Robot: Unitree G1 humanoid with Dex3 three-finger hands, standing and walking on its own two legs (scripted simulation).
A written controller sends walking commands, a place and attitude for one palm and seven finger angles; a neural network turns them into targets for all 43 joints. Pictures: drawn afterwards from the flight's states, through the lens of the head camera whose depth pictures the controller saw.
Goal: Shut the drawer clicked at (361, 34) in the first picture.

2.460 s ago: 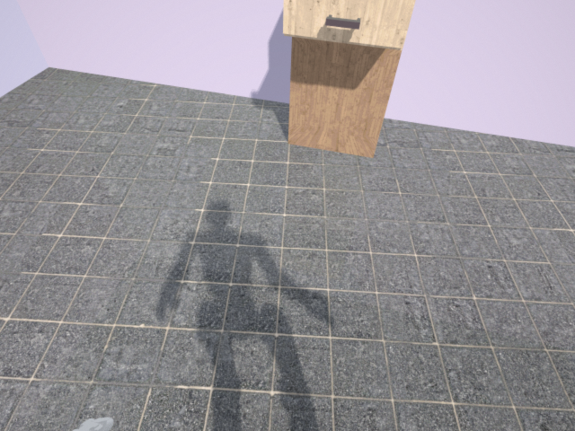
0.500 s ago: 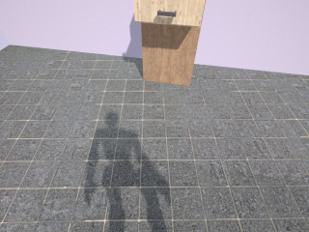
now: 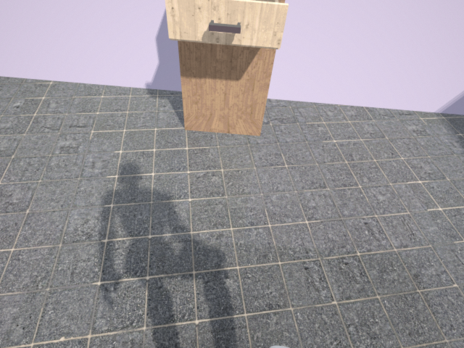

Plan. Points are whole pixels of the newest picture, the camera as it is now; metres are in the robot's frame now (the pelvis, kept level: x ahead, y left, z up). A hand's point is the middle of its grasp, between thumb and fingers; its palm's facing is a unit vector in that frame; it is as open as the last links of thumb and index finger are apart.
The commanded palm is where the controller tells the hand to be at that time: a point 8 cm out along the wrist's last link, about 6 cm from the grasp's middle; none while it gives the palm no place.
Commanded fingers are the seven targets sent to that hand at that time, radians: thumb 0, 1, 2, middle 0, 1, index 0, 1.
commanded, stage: walk to a spot facing it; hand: left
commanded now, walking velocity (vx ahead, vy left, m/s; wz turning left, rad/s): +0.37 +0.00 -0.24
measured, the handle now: (225, 25) +1.18 +0.14 +0.04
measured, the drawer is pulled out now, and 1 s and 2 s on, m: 0.29 0.29 0.29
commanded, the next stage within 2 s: turn to face it in 1.04 s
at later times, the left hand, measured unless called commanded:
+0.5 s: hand (173, 282) +0.28 +0.15 -0.16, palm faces -0.08 -0.97 -0.22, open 7.2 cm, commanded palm none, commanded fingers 0.00 0.90 0.90 -0.20 -0.30 -0.20 -0.30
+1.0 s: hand (188, 192) +0.53 +0.16 -0.16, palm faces -0.19 -0.97 -0.16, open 7.3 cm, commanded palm none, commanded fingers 0.00 0.90 0.90 -0.20 -0.30 -0.20 -0.30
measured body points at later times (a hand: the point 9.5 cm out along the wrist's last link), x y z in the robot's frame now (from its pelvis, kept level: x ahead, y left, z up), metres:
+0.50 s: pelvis +0.21 -0.04 +0.01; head +0.23 -0.04 +0.46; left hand +0.28 +0.20 -0.14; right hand +0.18 -0.27 -0.15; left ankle +0.24 +0.10 -0.67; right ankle +0.19 -0.14 -0.73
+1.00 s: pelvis +0.44 +0.00 +0.01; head +0.46 +0.01 +0.46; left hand +0.54 +0.21 -0.15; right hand +0.36 -0.21 -0.14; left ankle +0.40 +0.09 -0.73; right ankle +0.48 -0.16 -0.66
